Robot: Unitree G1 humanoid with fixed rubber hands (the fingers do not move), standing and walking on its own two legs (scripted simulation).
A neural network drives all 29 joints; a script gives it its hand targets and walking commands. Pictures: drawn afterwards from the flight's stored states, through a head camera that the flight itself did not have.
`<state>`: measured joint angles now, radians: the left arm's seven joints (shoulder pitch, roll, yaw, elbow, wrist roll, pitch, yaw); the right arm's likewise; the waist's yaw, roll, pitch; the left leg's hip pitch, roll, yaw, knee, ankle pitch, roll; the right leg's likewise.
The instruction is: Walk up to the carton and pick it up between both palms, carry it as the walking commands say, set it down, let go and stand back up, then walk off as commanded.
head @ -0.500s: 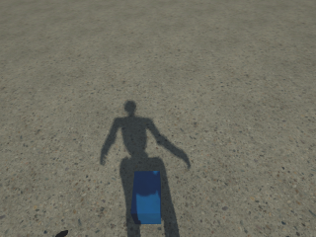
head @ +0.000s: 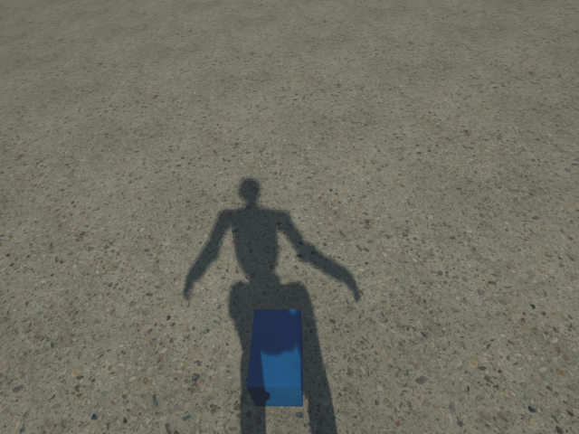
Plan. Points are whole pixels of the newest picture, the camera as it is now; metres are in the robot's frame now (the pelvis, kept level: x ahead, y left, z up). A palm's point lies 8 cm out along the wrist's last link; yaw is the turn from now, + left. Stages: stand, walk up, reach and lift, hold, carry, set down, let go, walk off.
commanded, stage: walk up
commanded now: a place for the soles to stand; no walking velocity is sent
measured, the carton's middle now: (278, 357) +0.51 +0.12 -0.68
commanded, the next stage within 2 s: stand in 1.26 s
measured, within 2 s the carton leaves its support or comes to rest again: neither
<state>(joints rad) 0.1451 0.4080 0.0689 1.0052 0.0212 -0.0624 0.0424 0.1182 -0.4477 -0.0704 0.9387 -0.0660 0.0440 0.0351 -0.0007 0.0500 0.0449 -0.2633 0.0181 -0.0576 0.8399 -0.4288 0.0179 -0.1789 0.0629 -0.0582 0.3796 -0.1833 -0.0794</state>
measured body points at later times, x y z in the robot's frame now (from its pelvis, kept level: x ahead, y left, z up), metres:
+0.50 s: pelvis +0.05 +0.11 -0.02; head +0.06 +0.11 +0.43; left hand +0.12 +0.45 -0.13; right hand +0.19 -0.20 -0.12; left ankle +0.08 +0.25 -0.74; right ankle +0.04 -0.03 -0.74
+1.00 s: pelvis +0.07 +0.12 +0.00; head +0.09 +0.11 +0.45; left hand +0.20 +0.44 -0.10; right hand +0.20 -0.21 -0.11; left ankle +0.08 +0.25 -0.74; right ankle +0.04 -0.03 -0.74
